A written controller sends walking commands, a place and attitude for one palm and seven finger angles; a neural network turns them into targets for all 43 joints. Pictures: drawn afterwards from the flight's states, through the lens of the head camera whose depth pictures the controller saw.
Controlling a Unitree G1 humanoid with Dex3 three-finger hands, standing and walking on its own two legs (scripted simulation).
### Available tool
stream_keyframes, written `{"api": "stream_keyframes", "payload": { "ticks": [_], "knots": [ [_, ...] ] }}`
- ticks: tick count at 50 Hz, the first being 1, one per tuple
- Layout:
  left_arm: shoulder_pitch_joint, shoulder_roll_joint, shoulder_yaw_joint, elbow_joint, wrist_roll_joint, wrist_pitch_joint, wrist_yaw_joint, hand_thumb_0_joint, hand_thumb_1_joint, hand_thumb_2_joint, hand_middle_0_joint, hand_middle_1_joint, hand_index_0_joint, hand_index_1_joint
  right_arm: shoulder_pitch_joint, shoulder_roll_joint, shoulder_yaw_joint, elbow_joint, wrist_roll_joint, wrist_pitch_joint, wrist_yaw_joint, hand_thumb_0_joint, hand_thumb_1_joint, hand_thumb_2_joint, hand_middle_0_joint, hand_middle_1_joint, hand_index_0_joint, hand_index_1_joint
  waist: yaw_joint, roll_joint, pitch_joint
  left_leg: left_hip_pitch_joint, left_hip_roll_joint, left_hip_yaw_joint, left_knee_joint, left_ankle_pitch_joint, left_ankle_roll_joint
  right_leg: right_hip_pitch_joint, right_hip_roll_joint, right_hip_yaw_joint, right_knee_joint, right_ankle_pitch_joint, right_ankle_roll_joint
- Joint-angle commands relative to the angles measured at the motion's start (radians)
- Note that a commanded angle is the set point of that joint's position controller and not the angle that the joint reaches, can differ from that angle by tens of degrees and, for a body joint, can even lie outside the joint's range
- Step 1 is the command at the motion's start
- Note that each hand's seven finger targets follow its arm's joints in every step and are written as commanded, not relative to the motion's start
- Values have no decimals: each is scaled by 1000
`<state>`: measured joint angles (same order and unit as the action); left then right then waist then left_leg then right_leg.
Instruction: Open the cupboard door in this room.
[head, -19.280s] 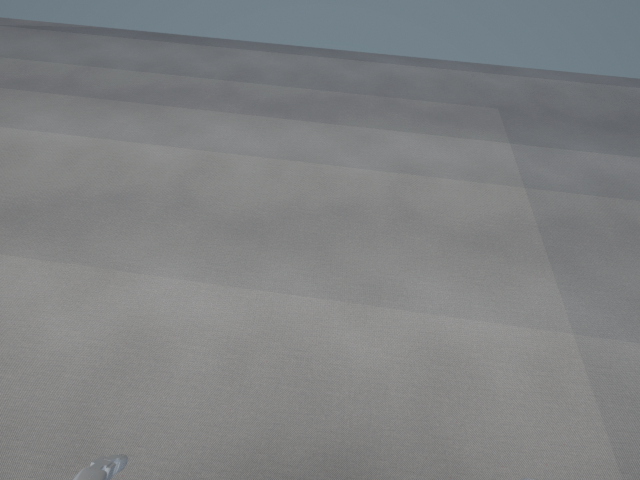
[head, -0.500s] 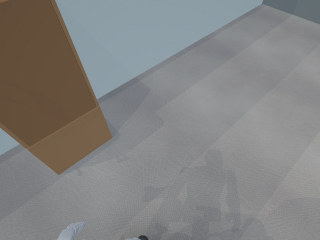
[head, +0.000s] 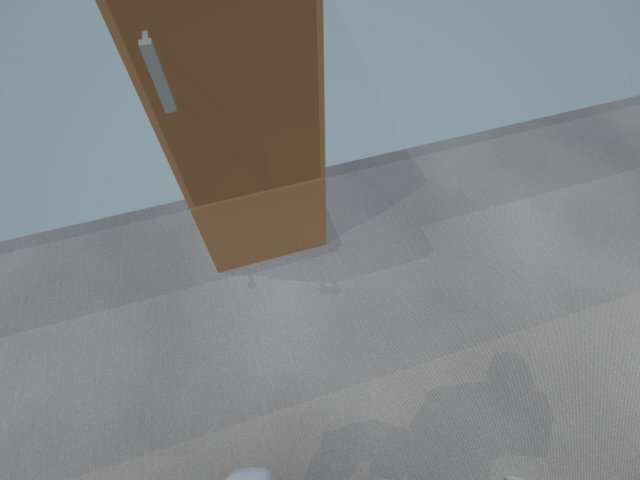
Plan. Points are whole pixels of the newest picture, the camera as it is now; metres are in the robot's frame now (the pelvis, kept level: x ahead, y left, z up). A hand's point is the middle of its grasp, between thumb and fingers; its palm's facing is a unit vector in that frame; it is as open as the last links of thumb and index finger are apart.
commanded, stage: turn to face it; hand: left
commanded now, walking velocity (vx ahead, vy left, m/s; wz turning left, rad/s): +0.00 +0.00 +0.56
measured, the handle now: (158, 72) +0.80 +0.39 +0.05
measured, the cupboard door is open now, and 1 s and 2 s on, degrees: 0 0 0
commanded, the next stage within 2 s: take the last steps up to it in 0.52 s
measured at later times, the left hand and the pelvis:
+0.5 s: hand out of the picture +0.05 +0.21 -0.15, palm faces +0.21 -0.93 -0.30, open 7.4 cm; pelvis +0.00 -0.01 -0.01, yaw +12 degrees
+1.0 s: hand out of the picture -0.10 +0.16 -0.18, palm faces +0.37 -0.91 -0.16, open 7.4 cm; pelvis +0.02 +0.01 +0.00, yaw +17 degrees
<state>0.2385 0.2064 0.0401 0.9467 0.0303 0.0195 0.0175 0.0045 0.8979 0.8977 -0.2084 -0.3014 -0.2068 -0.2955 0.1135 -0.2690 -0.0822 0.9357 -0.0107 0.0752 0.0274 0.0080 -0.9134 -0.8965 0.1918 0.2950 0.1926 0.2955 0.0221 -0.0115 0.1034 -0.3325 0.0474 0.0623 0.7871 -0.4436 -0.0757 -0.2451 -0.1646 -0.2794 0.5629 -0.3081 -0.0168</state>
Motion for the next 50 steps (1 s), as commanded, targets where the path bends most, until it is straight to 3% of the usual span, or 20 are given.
{"api": "stream_keyframes", "payload": {
  "ticks": [1,2,3,4,5,7,10,17,21,22,23,24,25,30,41,45,46,47,48,50],
  "knots": [
    [20,230,61,-51,-11,-12,8,0,900,900,-200,-300,-200,-300,46,-68,-3,-78,1,-42,-5,0,-900,-900,200,300,200,300,-22,-150,-194,128,-16,48,-320,195,33,128,-192,137,3,457,-41],
    [29,204,58,-62,-17,-8,5,0,900,900,-200,-300,-200,-300,97,-123,-16,-69,-2,-52,-7,0,-900,-900,200,300,200,300,-54,-15,-240,305,57,-37,-408,358,65,-6,-151,96,146,326,15],
    [7,141,43,-100,-23,-4,-3,0,900,900,-200,-300,-200,-300,138,-231,-45,-68,-8,-59,-13,0,-900,-900,200,300,200,300,-87,280,-236,460,320,-382,-419,717,188,-322,-6,69,351,-215,99],
    [-69,133,28,-124,-13,7,1,0,900,900,-200,-300,-200,-300,201,-274,-51,-40,-4,-49,-18,0,-900,-900,200,300,200,300,-119,272,-230,417,404,-397,-409,909,281,-367,23,155,484,-364,102],
    [-83,145,32,-125,-12,13,1,0,900,900,-200,-300,-200,-300,179,-248,-42,-39,-7,-48,-23,0,-900,-900,200,300,200,300,-101,186,-189,362,388,-323,-402,871,295,-359,8,193,545,-309,90],
    [-81,144,41,-91,-15,16,0,0,900,900,-200,-300,-200,-300,80,-187,-25,-55,-11,-54,-38,0,-900,-900,200,300,200,300,-68,270,-140,268,272,-277,-411,792,254,-352,21,246,582,-205,103],
    [-29,145,40,-63,-18,14,-8,0,900,900,-200,-300,-200,-300,15,-155,-11,-76,-8,-61,-37,0,-900,-900,200,300,200,300,-27,201,-119,228,186,-196,-413,748,219,-304,51,241,567,-110,109],
    [-78,114,25,-81,-23,12,-1,0,900,900,-200,-300,-200,-300,65,-155,-17,-60,-14,-55,-35,0,-900,-900,200,300,200,300,-47,181,-102,184,190,-277,-416,662,246,-195,86,239,317,-150,109],
    [14,112,23,-52,-28,-6,2,0,900,900,-200,-300,-200,-300,31,-151,-20,-63,-13,-50,-35,0,-900,-900,200,300,200,300,-5,174,-130,107,159,-306,-340,631,214,4,124,215,34,-22,94],
    [65,119,27,-36,-26,-15,3,0,900,900,-200,-300,-200,-300,23,-136,-18,-63,-8,-50,-34,0,-900,-900,200,300,200,300,23,143,-147,51,123,-280,-283,529,176,108,108,214,-112,100,93],
    [98,176,36,-29,-13,-30,9,0,900,900,-200,-300,-200,-300,45,-81,-13,-65,2,-52,-29,0,-900,-900,200,300,200,300,31,-20,-169,-57,35,-201,-152,307,107,230,-15,324,-216,201,68],
    [100,266,53,-33,-1,-39,15,0,900,900,-200,-300,-200,-300,43,-11,1,-91,4,-49,-27,0,-900,-900,200,300,200,300,31,-312,-143,-226,-99,-83,67,-120,42,257,-263,604,-250,385,-43],
    [100,264,44,-43,-11,-34,15,0,900,900,-200,-300,-200,-300,17,-64,-10,-93,3,-36,-31,0,-900,-900,200,300,200,300,47,-240,-144,-168,-65,-146,213,-184,53,120,-319,596,-259,425,-126],
    [-58,151,29,-76,-14,-37,15,0,900,900,-200,-300,-200,-300,102,-45,-15,2,-8,-13,-14,0,-900,-900,200,300,200,300,-32,-137,-68,-164,-29,-122,420,69,32,17,-134,345,-273,219,-76],
    [145,141,29,78,3,-65,0,0,900,900,-200,-300,-200,-300,34,24,15,24,-12,-67,-9,0,-900,-900,200,300,200,300,49,-155,-68,-84,22,10,-81,-19,45,164,-152,405,-378,-77,-142],
    [94,121,26,114,-16,-57,-6,0,900,900,-200,-300,-200,-300,194,42,30,97,-9,-98,-27,0,-900,-900,200,300,200,300,-36,-85,-111,228,-2,70,-388,172,58,20,-65,304,-263,-80,-84],
    [85,87,18,115,-25,-56,-11,0,900,900,-200,-300,-200,-300,256,2,22,123,-7,-109,-33,0,-900,-900,200,300,200,300,-65,54,-130,379,62,-18,-462,165,71,-102,-18,253,-137,-96,-41],
    [85,24,4,95,-27,-54,-19,0,900,900,-200,-300,-200,-300,320,-84,4,138,-16,-116,-40,0,-900,-900,200,300,200,300,-92,294,-120,472,275,-309,-546,36,143,-303,83,153,79,-135,11],
    [20,30,1,60,-12,-48,-22,0,900,900,-200,-300,-200,-300,369,-141,-11,140,-20,-103,-48,0,-900,-900,200,300,200,300,-125,316,-32,421,400,-439,-638,-35,220,-408,113,150,254,-244,19],
    [-25,48,16,66,6,-33,-30,0,900,900,-200,-300,-200,-300,331,-93,4,143,-23,-103,-55,0,-900,-900,200,300,200,300,-101,251,77,279,372,-366,-668,-30,223,-439,61,240,420,-155,14]
  ]
}}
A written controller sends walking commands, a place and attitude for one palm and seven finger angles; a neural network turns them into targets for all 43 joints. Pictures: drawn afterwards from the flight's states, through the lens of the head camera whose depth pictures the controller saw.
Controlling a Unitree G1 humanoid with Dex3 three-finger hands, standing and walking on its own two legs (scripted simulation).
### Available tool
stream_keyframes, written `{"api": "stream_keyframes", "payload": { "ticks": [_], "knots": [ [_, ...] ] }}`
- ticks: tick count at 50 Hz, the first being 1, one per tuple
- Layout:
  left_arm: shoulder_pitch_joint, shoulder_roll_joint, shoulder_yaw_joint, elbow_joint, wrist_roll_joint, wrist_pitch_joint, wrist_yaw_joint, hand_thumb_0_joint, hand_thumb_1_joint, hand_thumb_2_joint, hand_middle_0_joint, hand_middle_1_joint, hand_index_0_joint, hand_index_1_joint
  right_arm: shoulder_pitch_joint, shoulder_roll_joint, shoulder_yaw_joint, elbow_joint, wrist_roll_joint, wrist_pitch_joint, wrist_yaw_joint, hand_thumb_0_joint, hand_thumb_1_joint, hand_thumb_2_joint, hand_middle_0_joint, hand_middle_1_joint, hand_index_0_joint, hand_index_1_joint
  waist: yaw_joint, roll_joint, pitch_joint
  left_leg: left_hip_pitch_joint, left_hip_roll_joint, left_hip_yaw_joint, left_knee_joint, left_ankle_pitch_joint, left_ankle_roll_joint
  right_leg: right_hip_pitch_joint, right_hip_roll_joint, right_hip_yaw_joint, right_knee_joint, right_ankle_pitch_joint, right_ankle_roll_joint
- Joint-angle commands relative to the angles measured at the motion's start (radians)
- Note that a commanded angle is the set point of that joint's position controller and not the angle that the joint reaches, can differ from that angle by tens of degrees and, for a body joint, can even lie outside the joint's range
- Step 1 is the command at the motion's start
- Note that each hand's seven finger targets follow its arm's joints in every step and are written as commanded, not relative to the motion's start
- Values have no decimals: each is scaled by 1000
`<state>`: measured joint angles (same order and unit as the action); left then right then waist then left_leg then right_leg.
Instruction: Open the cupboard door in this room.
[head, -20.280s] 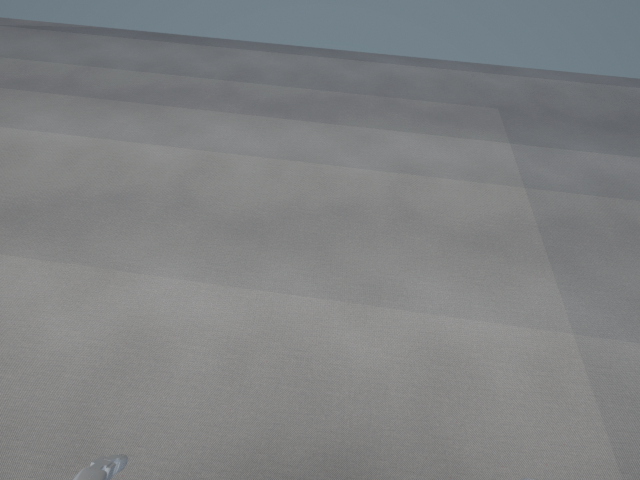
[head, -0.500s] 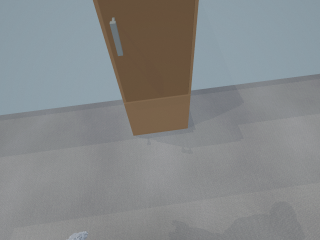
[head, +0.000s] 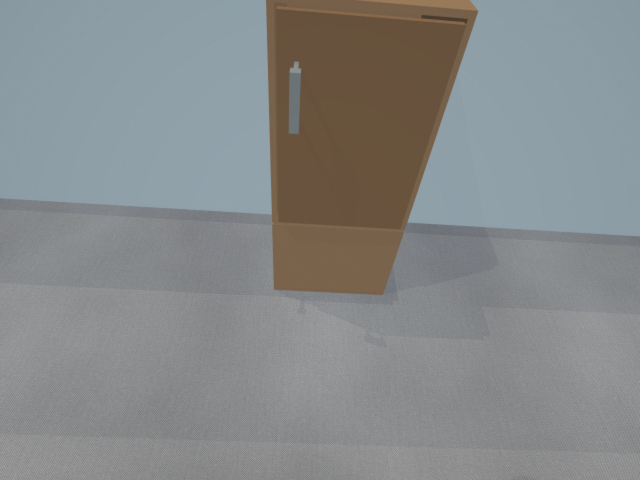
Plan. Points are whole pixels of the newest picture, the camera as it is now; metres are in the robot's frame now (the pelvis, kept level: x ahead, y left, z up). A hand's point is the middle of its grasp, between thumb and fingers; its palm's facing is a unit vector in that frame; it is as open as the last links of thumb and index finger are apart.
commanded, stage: take the last steps up to it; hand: left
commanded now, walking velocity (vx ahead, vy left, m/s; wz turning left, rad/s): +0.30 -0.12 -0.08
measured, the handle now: (295, 98) +0.86 +0.14 +0.05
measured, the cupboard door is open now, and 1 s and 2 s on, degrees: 0 0 0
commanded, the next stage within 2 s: come to a stop and stand still in 0.78 s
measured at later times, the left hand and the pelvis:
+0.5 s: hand (269, 403) +0.27 +0.10 -0.18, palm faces -0.04 -0.98 -0.22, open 7.4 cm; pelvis +0.17 -0.09 -0.02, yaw -2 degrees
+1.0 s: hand (282, 387) +0.30 +0.08 -0.18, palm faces +0.08 -0.99 -0.15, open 7.4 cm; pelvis +0.33 -0.08 +0.00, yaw +1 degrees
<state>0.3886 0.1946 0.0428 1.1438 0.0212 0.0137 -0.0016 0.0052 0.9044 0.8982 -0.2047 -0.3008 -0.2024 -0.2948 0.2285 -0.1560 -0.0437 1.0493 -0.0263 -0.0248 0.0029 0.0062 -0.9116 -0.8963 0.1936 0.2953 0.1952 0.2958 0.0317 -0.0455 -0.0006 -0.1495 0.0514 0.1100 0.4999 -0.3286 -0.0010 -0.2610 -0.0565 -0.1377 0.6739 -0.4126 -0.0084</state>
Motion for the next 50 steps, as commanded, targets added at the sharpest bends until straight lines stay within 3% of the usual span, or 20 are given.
{"api": "stream_keyframes", "payload": {
  "ticks": [1,6,11,15,17,18,19,20,21,23,24,26,28,37,41,42,44,46,48,50],
  "knots": [
    [-163,68,17,-116,11,-28,-18,0,900,900,-200,-300,-200,-300,179,-170,-24,20,-3,-8,-32,0,-900,-900,200,300,200,300,-89,270,220,44,339,-366,-384,-122,134,-414,-63,106,349,8,9],
    [-130,33,18,-99,5,-22,-32,0,900,900,-200,-300,-200,-300,198,-136,-14,16,4,-38,-39,0,-900,-900,200,300,200,300,-53,143,176,106,259,-164,-332,259,123,-443,-65,92,439,168,44],
    [-237,21,13,-154,0,-15,-37,0,900,900,-200,-300,-200,-300,253,-128,-17,40,1,-43,-43,0,-900,-900,200,300,200,300,-65,192,187,139,253,-91,-303,415,125,-489,-80,65,327,223,51],
    [-290,21,12,-176,-11,-31,-42,0,900,900,-200,-300,-200,-300,229,-153,-30,43,-8,-39,-40,0,-900,-900,200,300,200,300,-70,231,168,90,254,-44,-242,504,101,-280,-46,11,45,195,17],
    [-184,46,18,-144,-9,-44,-37,0,900,900,-200,-300,-200,-300,212,-179,-39,47,-3,-36,-37,0,-900,-900,200,300,200,300,-18,205,93,91,243,-22,-102,691,86,-101,6,-23,-36,195,-9],
    [-54,70,28,-101,-7,-55,-33,0,900,900,-200,-300,-200,-300,197,-184,-42,46,3,-35,-35,0,-900,-900,200,300,200,300,41,170,25,69,217,2,35,718,60,64,35,-42,-102,263,-18],
    [107,129,45,-48,0,-71,-26,0,900,900,-200,-300,-200,-300,194,-175,-45,45,9,-36,-26,0,-900,-900,200,300,200,300,112,81,-83,-44,165,23,250,601,25,305,7,6,-143,312,-33],
    [215,253,77,-14,9,-83,-8,0,900,900,-200,-300,-200,-300,246,-91,-31,31,24,-36,-15,0,-900,-900,200,300,200,300,138,-231,-222,-290,33,49,592,19,-7,530,-270,361,-209,386,-114],
    [214,294,76,-11,-15,-78,2,0,900,900,-200,-300,-200,-300,221,-74,-19,-12,34,-26,-19,0,-900,-900,200,300,200,300,107,-266,-247,-367,-25,-72,821,-284,7,493,-399,578,-314,497,-179],
    [8,219,62,-66,-12,-73,8,0,900,900,-200,-300,-200,-300,127,-68,-26,-9,30,-15,-11,0,-900,-900,200,300,200,300,71,-136,-81,-423,61,-134,925,-137,25,240,-352,486,-403,148,-179],
    [-68,179,47,-88,-13,-70,9,0,900,900,-200,-300,-200,-300,102,-74,-30,-16,19,-13,-9,0,-900,-900,200,300,200,300,32,-41,-14,-416,88,-143,897,-76,27,125,-322,433,-410,52,-161],
    [-169,116,27,-109,-6,-75,15,0,900,900,-200,-300,-200,-300,136,-45,-28,2,3,5,-6,0,-900,-900,200,300,200,300,-36,6,29,-329,106,-122,806,-9,14,-47,-272,290,-450,35,-127],
    [-193,93,16,-117,1,-79,16,0,900,900,-200,-300,-200,-300,173,-34,-25,8,-3,25,-2,0,-900,-900,200,300,200,300,-73,-47,42,-289,101,-91,702,15,-7,-124,-236,185,-483,65,-111],
    [-75,117,21,-67,2,-96,14,0,900,900,-200,-300,-200,-300,-25,-35,-12,-69,5,-5,15,0,-900,-900,200,300,200,300,-14,-7,57,-306,68,-31,214,39,-22,104,-250,170,-456,299,-175],
    [-66,100,15,-49,-7,-84,14,0,900,900,-200,-300,-200,-300,30,-52,-7,-39,3,-25,8,0,-900,-900,200,300,200,300,-48,36,27,-70,29,5,-3,170,-16,69,-195,105,-322,335,-119],
    [-57,75,10,-51,-10,-81,13,0,900,900,-200,-300,-200,-300,99,-90,-13,-16,0,-36,3,0,-900,-900,200,300,200,300,-71,117,-14,67,64,-53,-67,248,1,9,-137,56,-183,328,-81],
    [-66,20,-7,-87,-13,-79,6,0,900,900,-200,-300,-200,-300,225,-214,-36,16,-3,-29,-13,0,-900,-900,200,300,200,300,-108,371,-52,252,372,-425,-206,468,185,-268,32,-28,228,-182,2],
    [-87,16,-11,-65,-10,-58,20,0,900,900,-200,-300,-200,-300,109,-140,-6,6,4,-20,-37,0,-900,-900,200,300,200,300,-55,267,24,76,340,-324,-203,701,194,-216,-45,100,285,-145,13],
    [-51,-6,-16,-42,-15,-45,26,0,900,900,-200,-300,-200,-300,19,-103,12,-12,8,-22,-47,0,-900,-900,200,300,200,300,-22,176,31,33,279,-193,-173,890,164,-119,-57,119,186,-80,35],
    [-37,-8,-15,-35,-14,-28,33,0,900,900,-200,-300,-200,-300,9,-113,-3,-9,9,-13,-53,0,-900,-900,200,300,200,300,-26,130,-8,71,255,-140,-151,943,146,-76,-44,100,87,-12,45]
  ]
}}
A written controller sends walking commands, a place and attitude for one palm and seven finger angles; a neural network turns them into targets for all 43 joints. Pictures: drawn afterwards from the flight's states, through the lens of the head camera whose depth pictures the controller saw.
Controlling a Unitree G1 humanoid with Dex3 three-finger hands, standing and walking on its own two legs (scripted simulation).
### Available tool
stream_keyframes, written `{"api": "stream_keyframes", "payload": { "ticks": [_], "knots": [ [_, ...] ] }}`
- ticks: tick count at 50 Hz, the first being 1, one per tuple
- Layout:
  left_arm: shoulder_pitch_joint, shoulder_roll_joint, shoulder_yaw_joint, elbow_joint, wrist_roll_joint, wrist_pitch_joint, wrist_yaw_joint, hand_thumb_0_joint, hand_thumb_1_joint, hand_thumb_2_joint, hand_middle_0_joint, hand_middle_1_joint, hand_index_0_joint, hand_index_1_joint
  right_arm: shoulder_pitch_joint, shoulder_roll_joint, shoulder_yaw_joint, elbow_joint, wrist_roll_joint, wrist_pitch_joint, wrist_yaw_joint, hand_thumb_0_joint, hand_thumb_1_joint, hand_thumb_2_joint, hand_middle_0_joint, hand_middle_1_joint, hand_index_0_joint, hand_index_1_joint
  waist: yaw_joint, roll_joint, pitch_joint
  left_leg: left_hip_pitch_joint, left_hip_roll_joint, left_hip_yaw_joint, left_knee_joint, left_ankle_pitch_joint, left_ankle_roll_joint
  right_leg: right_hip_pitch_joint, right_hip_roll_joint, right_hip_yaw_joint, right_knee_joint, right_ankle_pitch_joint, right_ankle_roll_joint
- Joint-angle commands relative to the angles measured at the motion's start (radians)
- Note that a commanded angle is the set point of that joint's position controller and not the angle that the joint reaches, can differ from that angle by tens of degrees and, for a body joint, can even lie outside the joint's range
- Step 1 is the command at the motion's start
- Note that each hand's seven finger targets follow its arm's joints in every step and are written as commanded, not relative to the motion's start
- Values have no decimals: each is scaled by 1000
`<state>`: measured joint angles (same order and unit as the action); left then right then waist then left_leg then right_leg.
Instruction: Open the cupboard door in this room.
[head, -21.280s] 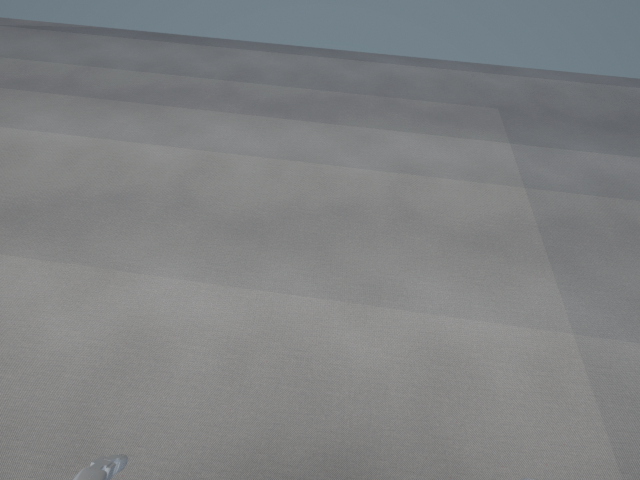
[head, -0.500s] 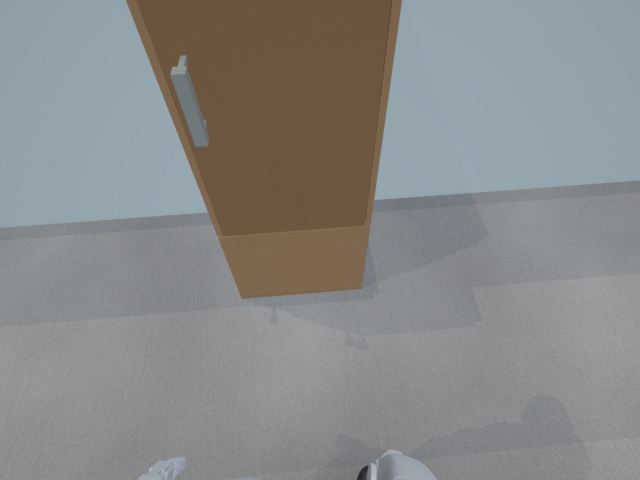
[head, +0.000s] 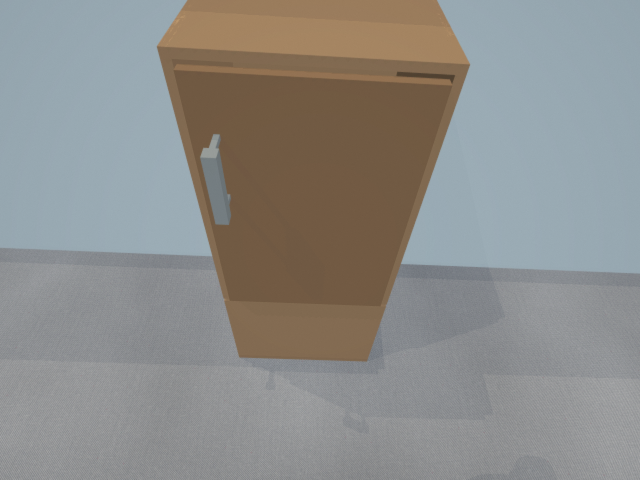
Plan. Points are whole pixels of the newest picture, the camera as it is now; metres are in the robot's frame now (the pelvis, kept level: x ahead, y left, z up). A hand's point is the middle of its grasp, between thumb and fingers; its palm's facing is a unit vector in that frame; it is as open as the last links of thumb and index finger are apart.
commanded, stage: come to a stop and stand still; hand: left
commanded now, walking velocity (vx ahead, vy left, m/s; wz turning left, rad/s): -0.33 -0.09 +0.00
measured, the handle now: (219, 180) +0.53 +0.21 +0.05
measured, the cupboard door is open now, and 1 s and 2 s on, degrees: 0 0 0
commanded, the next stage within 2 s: none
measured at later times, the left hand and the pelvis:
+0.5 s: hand out of the picture +0.05 +0.12 -0.14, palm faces +0.07 -0.95 -0.32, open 7.4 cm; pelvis +0.00 -0.08 +0.01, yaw +1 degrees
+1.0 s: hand out of the picture -0.04 +0.18 -0.18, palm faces +0.07 -0.98 -0.16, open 7.4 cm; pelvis -0.04 -0.01 +0.01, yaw +1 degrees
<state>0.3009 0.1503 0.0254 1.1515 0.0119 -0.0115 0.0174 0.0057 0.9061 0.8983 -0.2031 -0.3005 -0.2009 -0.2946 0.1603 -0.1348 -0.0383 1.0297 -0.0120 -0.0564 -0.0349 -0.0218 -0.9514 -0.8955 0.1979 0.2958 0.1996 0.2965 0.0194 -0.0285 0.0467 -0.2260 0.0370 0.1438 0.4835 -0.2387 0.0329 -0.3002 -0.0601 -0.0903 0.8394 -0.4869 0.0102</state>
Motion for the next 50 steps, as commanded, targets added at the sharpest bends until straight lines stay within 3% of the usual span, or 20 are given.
{"api": "stream_keyframes", "payload": {
  "ticks": [1,7,10,11,12,13,15,20,24,31,34,37,40,41,42,43,44,45,46,50],
  "knots": [
    [48,50,4,-47,-5,4,15,0,900,900,-200,-300,-200,-300,63,-144,-14,11,-1,23,-15,0,-900,-900,200,300,200,300,-11,114,-51,144,268,-160,-132,848,105,-23,-36,42,-115,90,27],
    [33,92,33,-95,7,40,14,0,900,900,-200,-300,-200,-300,22,-206,-55,-7,-10,63,-11,0,-900,-900,200,300,200,300,-5,202,-49,99,277,-160,-88,732,112,-15,-13,19,-103,112,14],
    [73,109,38,-97,8,29,13,0,900,900,-200,-300,-200,-300,-20,-196,-62,-21,-9,76,-3,0,-900,-900,200,300,200,300,30,170,-63,47,208,-119,17,485,43,84,-29,22,-321,374,11],
    [75,158,44,-103,17,16,16,0,900,900,-200,-300,-200,-300,5,-157,-60,-24,-2,79,2,0,-900,-900,200,300,200,300,24,16,-81,2,110,-63,130,266,-16,132,-109,129,-404,663,-12],
    [50,236,53,-116,23,7,19,0,900,900,-200,-300,-200,-300,38,-94,-50,-37,7,85,11,0,-900,-900,200,300,200,300,9,-203,-74,-118,-13,-12,263,-181,-62,169,-298,319,-458,915,-98],
    [56,250,49,-123,12,7,15,0,900,900,-200,-300,-200,-300,24,-109,-51,-39,10,101,10,0,-900,-900,200,300,200,300,37,-184,-76,-95,-26,-102,410,-386,-57,100,-375,331,-496,966,-183],
    [-25,229,54,-143,11,10,22,0,900,900,-200,-300,-200,-300,24,-116,-55,-22,3,125,12,0,-900,-900,200,300,200,300,13,-151,-28,-137,-16,-186,589,-330,-54,11,-341,343,-540,701,-199],
    [-14,218,56,-158,5,2,33,0,900,900,-200,-300,-200,-300,33,-163,-56,-21,-8,130,31,0,-900,-900,200,300,200,300,26,-104,-96,-282,-23,-217,722,-147,-86,208,-290,270,-492,725,-142],
    [22,218,59,-156,8,1,39,0,900,900,-200,-300,-200,-300,20,-171,-48,-34,-13,133,39,0,-900,-900,200,300,200,300,45,-126,-119,-304,-17,-220,674,-115,-102,272,-288,282,-520,597,-126],
    [-13,230,55,-181,22,9,18,0,900,900,-200,-300,-200,-300,48,-164,-39,-32,-7,124,50,0,-900,-900,200,300,200,300,32,-187,-36,-165,-5,-149,430,-144,-94,98,-228,284,-669,53,-98],
    [-23,244,60,-176,27,12,13,0,900,900,-200,-300,-200,-300,74,-148,-32,-31,-4,112,50,0,-900,-900,200,300,200,300,27,-200,-30,-92,-20,-101,299,-190,-79,56,-219,290,-718,-42,-107],
    [-45,253,65,-165,27,15,11,0,900,900,-200,-300,-200,-300,147,-128,-24,-13,0,97,47,0,-900,-900,200,300,200,300,5,-203,-58,5,-46,-63,169,-205,-59,41,-192,268,-747,-45,-99],
    [-97,225,60,-149,13,24,13,0,900,900,-200,-300,-200,-300,315,-106,-15,47,3,72,31,0,-900,-900,200,300,200,300,-69,-133,-80,246,-55,-39,-124,-60,-37,-83,-128,190,-678,-81,-31],
    [-76,177,46,-143,3,27,10,0,900,900,-200,-300,-200,-300,330,-124,-14,51,-1,62,23,0,-900,-900,200,300,200,300,-73,9,-64,271,13,-136,-238,-103,-31,-139,-74,143,-518,-60,-13],
    [-32,93,29,-144,-9,31,6,0,900,900,-200,-300,-200,-300,284,-194,-26,32,-14,54,15,0,-900,-900,200,300,200,300,-53,295,4,163,225,-428,-386,-384,14,-239,27,55,-278,1,13],
    [-46,76,25,-149,-1,38,7,0,900,900,-200,-300,-200,-300,199,-238,-27,-11,-10,63,5,0,-900,-900,200,300,200,300,-40,324,134,-74,330,-530,-481,-522,47,-231,37,68,-169,29,7],
    [-38,81,34,-142,5,37,0,0,900,900,-200,-300,-200,-300,132,-233,-16,-31,-20,61,-1,0,-900,-900,200,300,200,300,-8,232,169,-209,329,-509,-498,-515,77,-151,30,109,-71,89,3],
    [-12,92,42,-120,15,39,-13,0,900,900,-200,-300,-200,-300,84,-212,-6,-29,-20,50,-3,0,-900,-900,200,300,200,300,19,192,129,-181,265,-463,-476,-429,59,-134,43,111,14,139,13],
    [11,100,46,-94,17,45,-15,0,900,900,-200,-300,-200,-300,82,-184,-2,-10,-12,42,-6,0,-900,-900,200,300,200,300,35,270,109,-160,224,-403,-465,-366,17,-144,36,129,56,169,16],
    [4,97,40,-75,16,29,-20,0,900,900,-200,-300,-200,-300,221,-143,7,39,-4,20,-18,0,-900,-900,200,300,200,300,-8,144,89,102,180,-292,-360,-8,1,-298,44,122,150,239,34]
  ]
}}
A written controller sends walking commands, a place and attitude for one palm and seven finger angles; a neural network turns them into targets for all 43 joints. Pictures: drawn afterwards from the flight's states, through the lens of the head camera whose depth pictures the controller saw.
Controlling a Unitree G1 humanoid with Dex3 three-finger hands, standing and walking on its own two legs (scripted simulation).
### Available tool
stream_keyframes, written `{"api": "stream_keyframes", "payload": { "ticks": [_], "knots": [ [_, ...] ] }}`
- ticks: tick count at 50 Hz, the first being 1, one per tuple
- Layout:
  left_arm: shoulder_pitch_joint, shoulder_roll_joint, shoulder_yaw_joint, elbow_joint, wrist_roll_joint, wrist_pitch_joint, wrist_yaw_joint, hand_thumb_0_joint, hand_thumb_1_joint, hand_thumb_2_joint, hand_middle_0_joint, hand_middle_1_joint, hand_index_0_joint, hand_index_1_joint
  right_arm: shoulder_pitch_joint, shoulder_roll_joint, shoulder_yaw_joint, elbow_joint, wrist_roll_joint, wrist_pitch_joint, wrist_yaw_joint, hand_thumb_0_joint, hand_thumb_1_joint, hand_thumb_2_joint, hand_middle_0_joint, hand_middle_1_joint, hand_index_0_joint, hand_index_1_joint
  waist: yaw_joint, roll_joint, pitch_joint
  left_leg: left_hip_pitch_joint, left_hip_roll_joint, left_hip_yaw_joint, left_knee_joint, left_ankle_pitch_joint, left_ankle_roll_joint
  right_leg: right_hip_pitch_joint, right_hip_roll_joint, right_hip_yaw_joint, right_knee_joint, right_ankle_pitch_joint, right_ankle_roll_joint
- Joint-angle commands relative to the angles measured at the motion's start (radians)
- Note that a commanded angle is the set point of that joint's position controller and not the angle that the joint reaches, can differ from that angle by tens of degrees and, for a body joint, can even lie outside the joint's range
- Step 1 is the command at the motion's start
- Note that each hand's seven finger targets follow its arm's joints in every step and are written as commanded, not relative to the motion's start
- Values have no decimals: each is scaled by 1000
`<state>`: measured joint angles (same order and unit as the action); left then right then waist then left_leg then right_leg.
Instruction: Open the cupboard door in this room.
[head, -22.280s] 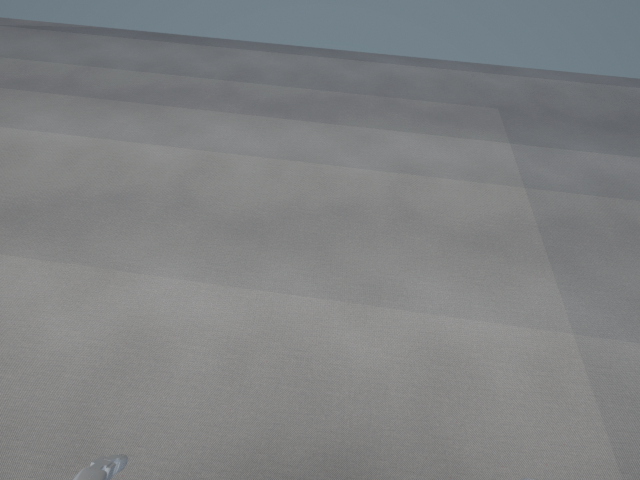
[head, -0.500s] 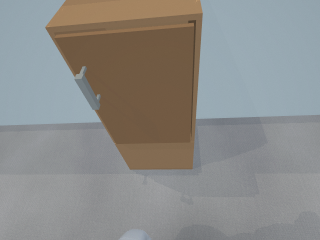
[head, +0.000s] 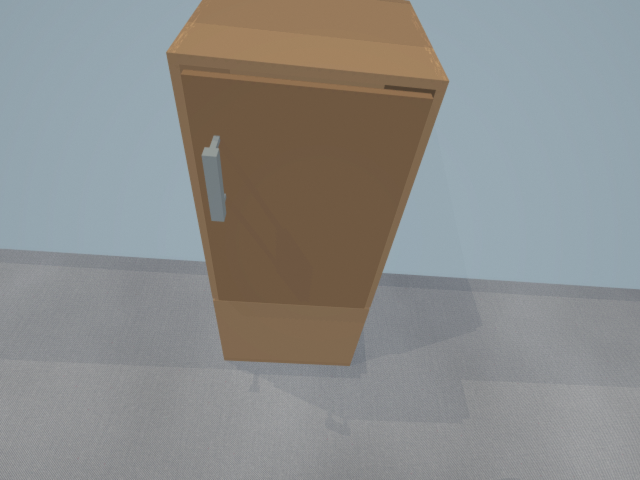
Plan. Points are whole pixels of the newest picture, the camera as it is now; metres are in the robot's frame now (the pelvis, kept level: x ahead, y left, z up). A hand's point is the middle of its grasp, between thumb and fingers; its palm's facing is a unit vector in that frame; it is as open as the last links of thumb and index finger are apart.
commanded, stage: come to a stop and stand still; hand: left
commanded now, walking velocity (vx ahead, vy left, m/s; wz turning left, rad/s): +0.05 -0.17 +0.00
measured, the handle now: (217, 179) +0.57 +0.22 +0.04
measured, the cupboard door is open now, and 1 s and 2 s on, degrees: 0 0 0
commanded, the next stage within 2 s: look again from close up in 1.16 s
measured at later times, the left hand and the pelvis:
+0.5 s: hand out of the picture +0.14 +0.13 -0.18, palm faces -0.02 -0.98 -0.21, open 7.3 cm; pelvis +0.05 -0.04 -0.01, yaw +0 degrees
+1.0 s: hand out of the picture +0.06 +0.16 -0.19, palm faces +0.01 -0.98 -0.20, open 7.4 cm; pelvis +0.06 -0.02 -0.01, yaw -2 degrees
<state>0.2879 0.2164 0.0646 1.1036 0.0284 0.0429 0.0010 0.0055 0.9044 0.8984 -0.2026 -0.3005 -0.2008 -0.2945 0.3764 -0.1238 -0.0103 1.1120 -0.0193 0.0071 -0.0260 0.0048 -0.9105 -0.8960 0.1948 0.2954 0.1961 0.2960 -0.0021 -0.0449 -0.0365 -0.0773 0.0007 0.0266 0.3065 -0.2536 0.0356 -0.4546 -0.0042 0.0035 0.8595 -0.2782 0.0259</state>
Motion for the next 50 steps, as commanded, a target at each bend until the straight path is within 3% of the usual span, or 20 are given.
{"api": "stream_keyframes", "payload": {
  "ticks": [1,4,6,9,12,14,15,16,17,18,19,22,24,27,29,31,34,37,42,50],
  "knots": [
    [3,33,-1,-26,-1,-27,-2,0,900,900,-200,-300,-200,-300,46,-137,-16,-27,6,-47,-32,0,-900,-900,200,300,200,300,3,139,172,-8,225,-170,-156,153,-14,-158,-17,31,122,31,22],
    [-25,24,-7,-38,-7,-25,5,0,900,900,-200,-300,-200,-300,128,-127,-14,10,-1,-53,-50,0,-900,-900,200,300,200,300,-18,178,122,110,269,-161,-51,606,22,-166,-27,20,122,-35,30],
    [-73,13,-16,-47,-13,-32,6,0,900,900,-200,-300,-200,-300,158,-114,-13,29,-4,-55,-53,0,-900,-900,200,300,200,300,-37,207,110,159,271,-148,3,826,56,-144,-35,-9,47,-87,25],
    [-131,-18,-30,-56,-21,-39,5,0,900,900,-200,-300,-200,-300,169,-117,-22,49,-7,-47,-51,0,-900,-900,200,300,200,300,-56,237,67,192,254,-128,51,911,82,-55,-30,-48,-104,-120,9],
    [-139,-22,-32,-53,-26,-46,8,0,900,900,-200,-300,-200,-300,145,-117,-33,55,-3,-38,-46,0,-900,-900,200,300,200,300,-53,250,46,173,230,-118,80,907,71,51,-17,-79,-266,-93,-7],
    [-94,-13,-29,-35,-27,-50,13,0,900,900,-200,-300,-200,-300,128,-110,-36,54,4,-35,-43,0,-900,-900,200,300,200,300,-25,224,44,115,208,-103,111,833,42,163,-17,-90,-403,32,-17],
    [-38,-1,-29,-16,-27,-56,16,0,900,900,-200,-300,-200,-300,116,-107,-36,50,9,-36,-40,0,-900,-900,200,300,200,300,5,189,31,52,188,-83,154,734,17,276,-36,-84,-496,186,-20],
    [11,40,-24,-1,-24,-64,26,0,900,900,-200,-300,-200,-300,124,-77,-33,40,18,-39,-34,0,-900,-900,200,300,200,300,15,102,-20,-94,166,-67,208,574,-16,475,-111,-3,-488,413,-41],
    [62,74,-18,21,-24,-71,36,0,900,900,-200,-300,-200,-300,109,-44,-22,28,22,-43,-29,0,-900,-900,200,300,200,300,27,-17,-60,-228,111,-13,232,241,-52,607,-244,98,-421,712,-90],
    [65,90,-21,33,-26,-73,40,0,900,900,-200,-300,-200,-300,89,-33,-24,25,23,-37,-26,0,-900,-900,200,300,200,300,25,-79,-22,-275,60,7,251,-114,-68,593,-330,122,-416,879,-156],
    [63,88,-19,30,-25,-79,42,0,900,900,-200,-300,-200,-300,69,-36,-27,19,19,-23,-28,0,-900,-900,200,300,200,300,30,-167,-23,-254,65,12,314,-253,-73,555,-332,134,-441,950,-194],
    [-30,66,-26,-1,-18,-68,54,0,900,900,-200,-300,-200,-300,42,-31,-30,25,19,-5,-25,0,-900,-900,200,300,200,300,8,-91,58,-230,84,-5,335,-246,-66,420,-311,92,-442,897,-197],
    [-67,73,-24,-18,-19,-65,54,0,900,900,-200,-300,-200,-300,45,-30,-33,35,20,0,-22,0,-900,-900,200,300,200,300,-6,-63,55,-196,75,10,265,-153,-70,389,-284,67,-426,816,-174],
    [-96,78,-18,-35,-26,-55,52,0,900,900,-200,-300,-200,-300,39,-49,-39,36,13,5,-17,0,-900,-900,200,300,200,300,-17,-31,44,-85,71,31,158,84,-76,296,-237,38,-410,588,-125],
    [-98,62,-12,-52,-22,-48,50,0,900,900,-200,-300,-200,-300,2,-86,-46,18,6,5,-14,0,-900,-900,200,300,200,300,-9,12,49,-22,118,8,168,285,-63,204,-184,9,-412,405,-82],
    [-112,64,-9,-62,-11,-37,50,0,900,900,-200,-300,-200,-300,-47,-97,-50,-1,8,9,-7,0,-900,-900,200,300,200,300,-5,16,105,-45,131,9,159,245,-57,158,-159,8,-444,239,-60],
    [-85,60,-18,-57,-14,-40,47,0,900,900,-200,-300,-200,-300,-83,-111,-43,-15,8,0,-9,0,-900,-900,200,300,200,300,1,59,102,-53,138,-2,136,313,-43,211,-143,5,-433,296,-50],
    [-63,62,-23,-51,-15,-44,45,0,900,900,-200,-300,-200,-300,-97,-122,-40,-27,11,-8,-10,0,-900,-900,200,300,200,300,1,61,52,-22,140,-5,122,329,-36,248,-136,1,-439,310,-45],
    [-33,60,-35,-36,-15,-51,41,0,900,900,-200,-300,-200,-300,-129,-129,-33,-32,13,-15,-8,0,-900,-900,200,300,200,300,3,56,41,6,138,-7,88,287,-31,260,-130,4,-479,283,-37],
    [10,46,-47,-3,-17,-58,40,0,900,900,-200,-300,-200,-300,-123,-127,-22,-9,15,-24,-8,0,-900,-900,200,300,200,300,5,45,83,-3,133,-10,33,241,-29,279,-127,-1,-524,240,-29]
  ]
}}
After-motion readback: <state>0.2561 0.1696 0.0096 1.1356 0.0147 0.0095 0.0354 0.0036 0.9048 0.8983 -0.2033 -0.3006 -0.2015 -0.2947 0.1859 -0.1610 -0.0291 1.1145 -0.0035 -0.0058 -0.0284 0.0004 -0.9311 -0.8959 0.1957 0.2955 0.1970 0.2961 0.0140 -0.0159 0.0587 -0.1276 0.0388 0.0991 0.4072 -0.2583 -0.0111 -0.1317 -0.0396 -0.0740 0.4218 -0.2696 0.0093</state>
